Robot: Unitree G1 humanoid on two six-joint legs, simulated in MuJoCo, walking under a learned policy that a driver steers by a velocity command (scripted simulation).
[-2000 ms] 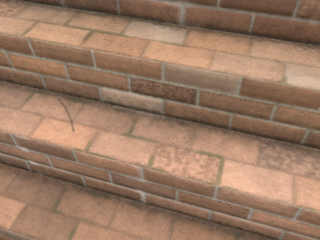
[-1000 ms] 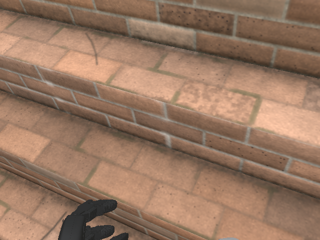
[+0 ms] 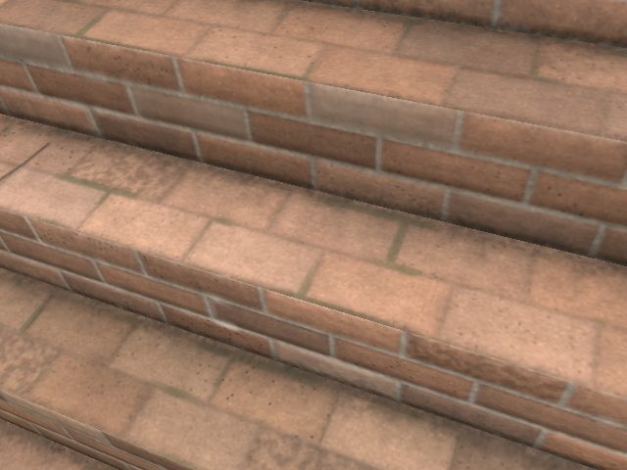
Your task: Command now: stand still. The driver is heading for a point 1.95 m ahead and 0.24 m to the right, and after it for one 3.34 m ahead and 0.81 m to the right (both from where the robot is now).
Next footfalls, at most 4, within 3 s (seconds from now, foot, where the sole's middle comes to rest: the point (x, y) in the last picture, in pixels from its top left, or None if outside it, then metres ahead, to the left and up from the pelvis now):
0.14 left None -0.05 0.11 -0.90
0.62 right None -0.11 -0.08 -0.90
1.10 left None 0.26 0.17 -0.68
1.90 right None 0.38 -0.05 -0.46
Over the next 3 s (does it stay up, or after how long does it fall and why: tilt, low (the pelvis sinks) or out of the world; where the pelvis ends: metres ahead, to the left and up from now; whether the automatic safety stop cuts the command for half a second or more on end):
stays up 0.53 0.23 0.32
